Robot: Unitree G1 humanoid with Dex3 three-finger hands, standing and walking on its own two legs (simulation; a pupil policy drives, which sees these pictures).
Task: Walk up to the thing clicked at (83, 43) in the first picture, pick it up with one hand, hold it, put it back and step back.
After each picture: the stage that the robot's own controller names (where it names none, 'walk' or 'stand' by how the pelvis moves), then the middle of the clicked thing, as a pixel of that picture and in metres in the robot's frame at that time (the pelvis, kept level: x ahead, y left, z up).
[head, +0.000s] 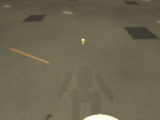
stand; (83, 41) +1.91 +0.24 -0.72
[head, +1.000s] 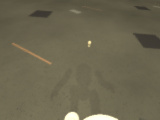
walk; (89, 43) +1.77 +0.11 -0.70
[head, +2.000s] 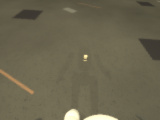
walk; (85, 58) +1.15 +0.09 -0.70
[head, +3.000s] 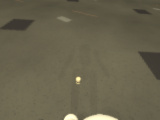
walk; (78, 80) +0.71 +0.14 -0.71
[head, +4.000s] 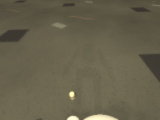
walk; (72, 95) +0.49 +0.24 -0.71
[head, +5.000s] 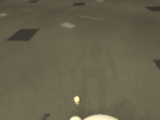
stand; (77, 100) +0.42 +0.20 -0.71
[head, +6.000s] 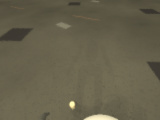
stand; (72, 105) +0.35 +0.21 -0.71
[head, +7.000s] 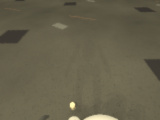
stand; (72, 106) +0.34 +0.22 -0.72
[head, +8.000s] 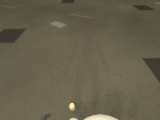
stand; (72, 106) +0.31 +0.21 -0.72
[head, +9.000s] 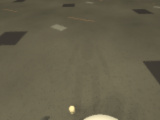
stand; (72, 109) +0.31 +0.21 -0.73
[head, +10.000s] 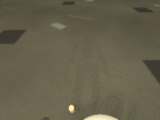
stand; (71, 109) +0.30 +0.21 -0.73
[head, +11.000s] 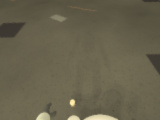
go down; (72, 103) +0.31 +0.21 -0.72
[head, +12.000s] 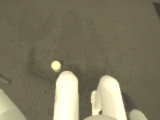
go down; (56, 66) +0.37 +0.26 -0.29
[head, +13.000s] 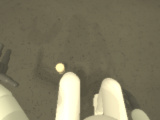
close in; (60, 68) +0.37 +0.27 -0.29
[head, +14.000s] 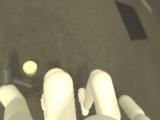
close in; (30, 68) +0.34 +0.30 -0.21
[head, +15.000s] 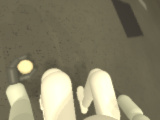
close; (26, 68) +0.34 +0.30 -0.21
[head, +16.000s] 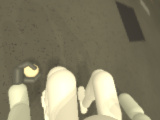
lift; (31, 72) +0.30 +0.29 -0.21
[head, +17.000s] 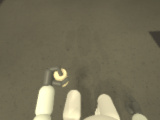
lift; (61, 77) +0.31 +0.20 +0.00
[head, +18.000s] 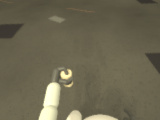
hold; (67, 78) +0.33 +0.17 +0.02
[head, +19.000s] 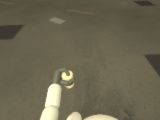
hold; (68, 79) +0.32 +0.17 +0.01
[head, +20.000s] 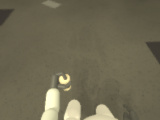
crouch; (65, 82) +0.31 +0.18 -0.06
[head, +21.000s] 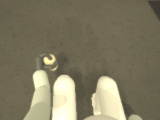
lower; (51, 63) +0.41 +0.26 -0.10
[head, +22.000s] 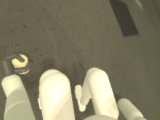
lower; (21, 64) +0.37 +0.31 -0.22
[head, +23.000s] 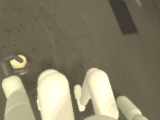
lower; (20, 65) +0.36 +0.32 -0.22
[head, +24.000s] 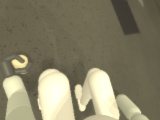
lower; (21, 65) +0.36 +0.32 -0.22
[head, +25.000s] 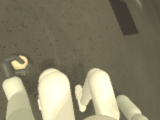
lower; (21, 65) +0.35 +0.32 -0.21
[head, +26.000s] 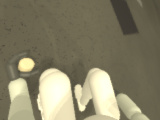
open; (25, 67) +0.34 +0.30 -0.22
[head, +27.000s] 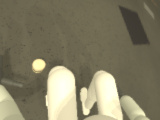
stand; (38, 66) +0.34 +0.29 -0.22
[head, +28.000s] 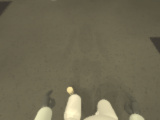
stand; (70, 90) +0.34 +0.21 -0.56
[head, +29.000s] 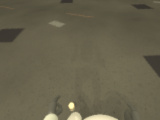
stand; (71, 106) +0.32 +0.21 -0.66
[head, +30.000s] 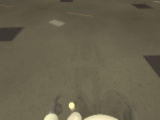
stand; (72, 106) +0.32 +0.20 -0.67
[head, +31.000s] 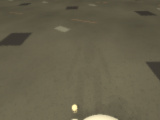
stand; (74, 108) +0.34 +0.19 -0.72
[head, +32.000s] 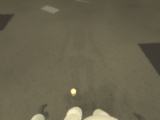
walk; (73, 92) +0.39 +0.17 -0.70
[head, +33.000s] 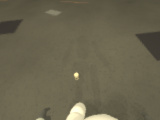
walk; (76, 76) +0.66 +0.26 -0.70
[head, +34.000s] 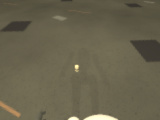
stand; (76, 68) +0.96 +0.24 -0.71
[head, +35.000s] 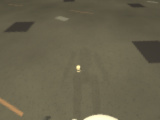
stand; (78, 68) +0.96 +0.23 -0.72
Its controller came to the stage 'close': yes
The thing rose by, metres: 0.70
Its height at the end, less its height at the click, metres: +0.00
